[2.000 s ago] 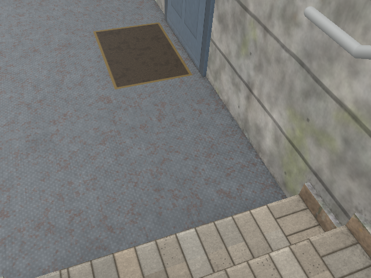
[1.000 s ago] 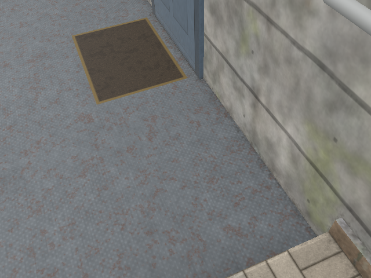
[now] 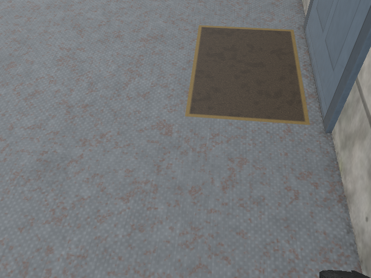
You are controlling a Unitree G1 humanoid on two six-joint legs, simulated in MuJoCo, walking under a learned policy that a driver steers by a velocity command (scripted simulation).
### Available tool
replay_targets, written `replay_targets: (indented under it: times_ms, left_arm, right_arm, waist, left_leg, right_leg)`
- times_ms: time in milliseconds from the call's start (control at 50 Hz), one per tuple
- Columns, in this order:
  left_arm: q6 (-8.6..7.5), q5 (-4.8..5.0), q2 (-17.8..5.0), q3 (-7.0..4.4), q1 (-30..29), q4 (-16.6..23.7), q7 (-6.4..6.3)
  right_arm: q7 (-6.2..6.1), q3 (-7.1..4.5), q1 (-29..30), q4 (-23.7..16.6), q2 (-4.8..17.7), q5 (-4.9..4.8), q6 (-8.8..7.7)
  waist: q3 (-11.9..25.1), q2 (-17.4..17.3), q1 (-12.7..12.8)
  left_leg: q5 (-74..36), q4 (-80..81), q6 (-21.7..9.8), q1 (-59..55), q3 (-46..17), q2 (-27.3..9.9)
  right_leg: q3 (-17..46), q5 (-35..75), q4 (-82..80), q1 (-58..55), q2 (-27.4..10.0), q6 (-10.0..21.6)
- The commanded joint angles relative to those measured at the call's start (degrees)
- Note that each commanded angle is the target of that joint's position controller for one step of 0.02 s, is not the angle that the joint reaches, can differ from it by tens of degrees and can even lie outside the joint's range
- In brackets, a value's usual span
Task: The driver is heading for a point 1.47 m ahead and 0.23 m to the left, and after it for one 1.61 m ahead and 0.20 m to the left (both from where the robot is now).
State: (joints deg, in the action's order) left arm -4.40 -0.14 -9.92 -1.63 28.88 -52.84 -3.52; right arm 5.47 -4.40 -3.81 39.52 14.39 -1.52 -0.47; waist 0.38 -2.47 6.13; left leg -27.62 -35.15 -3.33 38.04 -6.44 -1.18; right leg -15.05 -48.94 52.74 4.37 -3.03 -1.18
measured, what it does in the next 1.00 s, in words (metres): goes down, turning left: left foot 0.17 m lower, then right foot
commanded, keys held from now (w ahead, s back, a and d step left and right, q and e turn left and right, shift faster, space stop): w+q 0.36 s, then w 0.64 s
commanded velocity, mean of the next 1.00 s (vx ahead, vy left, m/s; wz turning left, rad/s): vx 0.50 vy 0.00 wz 0.34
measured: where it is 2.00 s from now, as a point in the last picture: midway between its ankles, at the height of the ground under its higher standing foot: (158, 155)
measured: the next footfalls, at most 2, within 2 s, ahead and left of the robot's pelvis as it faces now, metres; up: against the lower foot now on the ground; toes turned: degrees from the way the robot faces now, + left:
left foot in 0.10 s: +0.24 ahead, +0.12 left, -0.17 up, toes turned +4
right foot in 0.46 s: +0.51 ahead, -0.06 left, -0.17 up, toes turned +20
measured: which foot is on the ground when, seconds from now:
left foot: up 0.00-0.08, down 0.10-0.48, up 0.50-0.98, down 1.00-1.00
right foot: down 0.00-0.10, up 0.12-0.44, down 0.46-1.00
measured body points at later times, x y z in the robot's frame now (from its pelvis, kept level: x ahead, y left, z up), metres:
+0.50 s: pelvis +0.34 +0.01 -0.10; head +0.36 +0.00 +0.35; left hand +0.46 +0.30 -0.17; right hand +0.47 -0.24 -0.23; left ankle +0.20 +0.11 -0.81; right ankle +0.47 -0.07 -0.82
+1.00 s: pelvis +0.57 +0.11 -0.09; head +0.60 +0.12 +0.36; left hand +0.43 +0.33 -0.23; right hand +0.88 +0.00 -0.16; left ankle +0.64 +0.24 -0.82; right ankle +0.47 -0.07 -0.82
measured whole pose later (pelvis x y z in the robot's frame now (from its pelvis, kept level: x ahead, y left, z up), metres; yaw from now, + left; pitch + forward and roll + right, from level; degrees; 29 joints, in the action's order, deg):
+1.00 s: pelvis +0.57 +0.11 -0.09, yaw +19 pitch +2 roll -1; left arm -4.6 1.5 -13.6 -2.5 26.1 -55.2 -0.1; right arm 1.3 -2.5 1.0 39.2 11.7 -0.8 -4.2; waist -0.8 -0.6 5.7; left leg 5.4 -28.0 -4.3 25.6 1.5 0.1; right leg 0.4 -25.1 24.6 0.1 -0.4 0.0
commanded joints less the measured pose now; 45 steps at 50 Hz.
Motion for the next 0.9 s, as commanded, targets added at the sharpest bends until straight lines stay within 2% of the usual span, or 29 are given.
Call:
replay_targets:
  times_ms: [20, 40, 80, 100, 120, 140, 160, 180, 200, 220, 240, 260, 300, 320, 360, 380, 420, 460, 480, 500, 520, 540, 560, 580, 640, 700, 780, 820, 900]
  left_arm:
    - [1.44, 1.17, -8.37, -2.15, 5.80, 1.16, -0.23]
    - [1.80, 1.27, -10.61, -2.85, 2.57, 0.99, 0.15]
    - [0.73, 0.95, -11.02, -2.72, 0.65, 1.58, 1.27]
    - [-0.05, 0.95, -11.55, -3.25, -0.60, 0.89, 1.69]
    - [-1.94, 0.21, -6.21, -1.91, 6.60, 2.86, 2.59]
    - [-3.96, 1.23, -10.57, -1.96, 3.52, 5.60, 3.37]
    - [-4.73, 2.48, -10.93, -2.11, -4.59, 9.77, 3.17]
    - [-4.72, 2.98, -9.14, -1.42, -9.04, 11.89, 2.54]
    - [-3.80, 2.60, -8.38, -1.47, -11.27, 12.29, 1.60]
    - [-2.85, 1.92, -8.85, -1.85, -10.41, 11.63, 1.38]
    - [-1.07, 0.11, -8.37, -2.29, -11.20, 10.33, 1.25]
    - [-0.71, -1.83, -7.12, -2.26, -11.05, 10.50, 1.23]
    - [-1.38, -2.21, -6.82, -2.32, -14.68, 12.53, 1.80]
    - [-1.91, -2.43, -6.31, -2.00, -16.41, 12.57, 2.30]
    - [-1.92, -0.35, -6.80, -2.13, -21.09, 13.60, 2.61]
    - [-1.80, 0.63, -7.58, -2.42, -19.86, 13.38, 2.73]
    - [-2.22, 0.38, -9.06, -3.10, -19.66, 13.79, 3.43]
    - [-2.69, -0.32, -10.99, -4.28, -12.41, 11.16, 4.00]
    - [-3.13, -0.34, -13.36, -5.00, -4.52, 9.41, 4.21]
    - [-2.79, -2.10, -19.68, -6.10, 0.32, 7.62, 4.90]
    - [-2.70, -0.91, -15.35, -5.28, -2.25, 8.71, 4.95]
    - [-2.16, -0.16, -11.63, -4.48, -5.80, 9.87, 4.68]
    - [-1.49, -0.56, -10.97, -3.82, -9.96, 10.50, 4.64]
    - [-1.15, -0.66, -10.20, -3.35, -12.20, 10.42, 4.75]
    - [-1.28, -0.04, -8.03, -2.33, -12.93, 9.24, 5.00]
    - [-1.41, 0.47, -10.42, -2.77, -10.14, 7.39, 4.41]
    - [-1.78, 0.82, -11.34, -2.84, -5.86, 4.48, 2.98]
    - [-1.81, 0.92, -10.84, -2.46, -4.48, 3.13, 2.95]
    - [-1.41, 1.63, -11.38, -2.45, -1.89, 0.97, 3.32]
  right_arm:
    - [1.60, 1.66, 13.49, -5.66, -0.90, -0.27, -1.86]
    - [1.21, 1.35, 8.16, -3.63, -0.36, -0.83, -1.64]
    - [-0.30, -1.52, -8.52, 3.14, 5.51, 0.52, -1.84]
    - [-1.37, -3.01, -19.13, 6.77, 8.91, 0.69, -1.39]
    - [-2.55, -2.97, -21.07, 7.40, 15.54, 3.21, -2.45]
    - [-2.94, -2.81, -25.11, 7.03, 13.44, 1.39, -2.19]
    - [-4.09, -2.82, -27.15, 7.07, 13.05, 0.86, -1.12]
    - [-4.78, -2.68, -24.28, 6.68, 12.45, 0.70, -0.58]
    - [-5.22, -2.05, -17.16, 4.31, 11.10, 0.75, -0.68]
    - [-5.12, -0.82, -10.91, 1.83, 8.25, 1.27, -1.89]
    - [-5.30, -0.03, -4.90, -0.13, 5.95, 0.91, -2.44]
    - [-5.49, -0.19, -2.57, -1.29, 5.94, 1.10, -2.78]
    - [-7.08, -0.43, -3.87, -0.97, 6.98, 1.34, -2.77]
    - [-7.42, -0.93, -4.06, -0.31, 7.53, 0.15, -2.27]
    - [-7.37, -1.48, -9.30, 1.28, 8.09, -0.36, -2.09]
    - [-7.54, -1.19, -12.10, 2.67, 5.95, -0.94, -1.85]
    - [-7.55, -1.21, -13.74, 3.24, 5.23, -1.18, -2.18]
    - [-7.55, -0.84, -12.97, 2.17, 3.45, -0.55, -2.65]
    - [-7.34, -0.04, -13.05, 1.49, 0.78, 0.25, -3.03]
    - [-6.81, 0.61, -25.62, 1.49, -2.14, -1.36, -3.86]
    - [-6.54, -0.42, -25.06, 2.99, 3.48, -1.19, -4.19]
    - [-6.38, -1.07, -17.56, 2.42, 6.13, -1.01, -3.99]
    - [-6.56, -0.91, -12.51, 0.85, 5.42, -0.18, -3.66]
    - [-6.63, -0.94, -10.59, 0.06, 4.95, 0.61, -3.56]
    - [-6.40, -1.01, -11.50, -0.05, 3.44, 0.22, -3.13]
    - [-6.55, -0.78, -7.15, -1.62, 2.75, 0.55, -2.96]
    - [-5.84, 0.02, 1.78, -3.24, 1.02, 0.61, -3.42]
    - [-5.27, 0.25, 4.67, -3.53, 0.71, -0.30, -3.36]
    - [-3.92, 0.91, 9.89, -4.65, 0.34, -0.12, -3.68]
  waist:
    - [-11.05, 4.46, 4.27]
    - [-9.76, 6.49, 0.81]
    - [-0.47, 3.73, -7.92]
    - [2.31, -1.22, -14.96]
    - [13.52, -14.39, -10.25]
    - [27.24, -12.96, -14.13]
    - [28.21, -8.34, -15.92]
    - [23.34, 0.75, -13.21]
    - [17.16, 3.41, -9.50]
    - [11.68, 9.50, -5.31]
    - [2.98, 9.97, -2.45]
    - [0.80, 7.82, -1.47]
    - [2.10, 1.50, -2.01]
    - [3.11, -0.71, -3.06]
    - [3.84, -3.08, -6.17]
    - [4.12, -2.96, -5.57]
    - [2.72, -3.92, -4.26]
    - [2.40, -3.57, -0.04]
    - [5.55, 3.57, 3.30]
    - [13.35, 27.64, -2.31]
    - [11.53, 22.25, -2.27]
    - [4.63, 14.19, -0.13]
    - [0.88, 8.04, -1.11]
    - [-0.39, 6.96, -2.32]
    - [1.02, 8.95, -4.69]
    - [0.58, 7.98, -4.07]
    - [-1.23, 7.20, -1.89]
    - [-1.51, 7.65, -1.49]
    - [-3.84, 8.01, -0.55]
  left_leg:
    - [3.55, 8.01, -0.60, 6.04, 5.36, -0.82]
    - [6.52, 10.23, -2.31, -2.63, 4.17, -2.93]
    - [4.19, 12.95, -4.79, -29.27, 12.84, 4.18]
    - [-5.87, 13.11, -10.12, -50.44, 5.45, -0.57]
    - [-34.53, -11.93, -16.83, -75.48, -6.82, -12.26]
    - [-23.27, -9.81, -22.98, -79.18, -15.26, -15.21]
    - [0.41, 0.16, -23.85, -76.16, -22.01, -16.09]
    - [28.82, 9.52, -21.18, -66.61, -26.88, -16.42]
    - [40.60, 14.70, -21.11, -55.36, -34.47, -18.49]
    - [42.53, 15.98, -19.89, -41.98, -34.94, -19.40]
    - [33.32, 18.18, -17.84, -24.65, -27.78, -15.64]
    - [28.84, 18.49, -16.47, -14.39, -20.91, -10.13]
    - [22.14, 17.62, -14.07, -6.46, -11.14, -3.65]
    - [23.21, 17.57, -12.91, -7.15, -7.94, -1.01]
    - [28.36, 17.42, -12.05, -11.28, -10.96, -2.57]
    - [31.23, 14.93, -10.99, -14.43, -12.40, -2.84]
    - [37.57, 12.71, -8.27, -16.59, -14.89, -3.95]
    - [36.86, 5.03, -5.49, -16.37, -14.55, -1.30]
    - [38.53, -11.44, -2.65, -11.00, -8.91, 4.15]
    - [61.86, -33.81, -0.73, -0.41, -4.35, 11.43]
    - [61.38, -41.66, -0.52, 9.30, -7.08, 7.65]
    - [55.51, -43.03, -0.75, 12.47, -5.70, 4.69]
    - [49.88, -40.51, -0.54, 10.89, -2.11, 1.83]
    - [46.29, -36.76, -0.17, 8.81, -0.50, -0.21]
    - [41.80, -29.24, 0.85, 1.70, 1.44, -2.88]
    - [36.79, -19.02, 2.07, 3.54, 2.43, -3.68]
    - [26.70, -4.18, 2.82, 1.52, 3.62, -2.78]
    - [24.30, 0.28, 2.86, -2.64, 4.73, -1.74]
    - [28.25, 4.35, 1.33, -6.80, 6.72, -0.35]
  right_leg:
    - [10.92, 45.21, -5.54, -0.38, -14.03, 6.06]
    - [11.55, 48.43, -1.03, 3.26, -15.55, 5.93]
    - [7.13, 66.42, 20.69, 9.53, -11.50, 4.68]
    - [6.57, 42.18, 42.40, 26.46, -6.42, 1.37]
    - [11.27, -3.47, 67.63, 50.35, -2.03, -1.61]
    - [19.85, -0.21, 65.76, 53.09, -3.01, -2.31]
    - [20.55, 1.44, 62.07, 57.27, -2.28, -2.69]
    - [20.00, 10.22, 54.20, 59.84, -3.54, -1.13]
    - [19.20, 13.69, 53.34, 60.32, -3.32, -1.50]
    - [23.33, 26.12, 39.61, 56.33, -4.85, -0.64]
    - [22.84, 30.20, 27.26, 47.72, -6.11, -2.83]
    - [22.03, 33.42, 17.19, 38.56, -6.08, -3.95]
    - [19.35, 43.17, 1.48, 25.29, -3.40, -4.93]
    - [17.91, 48.16, -6.55, 21.11, -1.55, -4.17]
    - [17.92, 51.63, -12.53, 18.53, 0.77, -3.88]
    - [18.30, 49.03, -15.21, 17.55, 1.33, -2.92]
    - [18.63, 47.44, -18.46, 13.94, 1.16, -0.57]
    - [17.61, 44.66, -19.40, 5.83, 1.43, 2.11]
    - [24.60, 45.92, -21.50, -4.00, -4.49, 4.94]
    - [53.71, 39.69, -31.03, -15.12, -19.90, 16.06]
    - [63.89, 22.06, -35.25, -15.73, -20.96, 17.36]
    - [55.36, 17.50, -34.96, -10.41, -18.01, 15.07]
    - [47.93, 22.69, -35.55, -3.35, -15.15, 13.86]
    - [43.17, 28.40, -36.64, 0.92, -12.92, 13.49]
    - [34.72, 40.03, -39.18, 4.90, -8.73, 13.09]
    - [31.04, 49.61, -41.25, 1.45, -9.56, 13.86]
    - [26.24, 49.70, -42.56, -0.62, -8.71, 11.80]
    - [23.32, 50.59, -41.70, 0.41, -7.83, 10.92]
    - [23.76, 51.41, -40.37, -0.24, -10.12, 11.43]
Velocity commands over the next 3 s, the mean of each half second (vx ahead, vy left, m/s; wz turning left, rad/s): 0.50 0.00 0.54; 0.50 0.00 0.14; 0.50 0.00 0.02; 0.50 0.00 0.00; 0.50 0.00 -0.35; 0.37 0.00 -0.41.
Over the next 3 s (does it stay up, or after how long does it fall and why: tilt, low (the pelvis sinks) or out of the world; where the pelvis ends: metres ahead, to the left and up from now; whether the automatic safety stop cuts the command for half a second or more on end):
stays up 1.54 0.35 -0.08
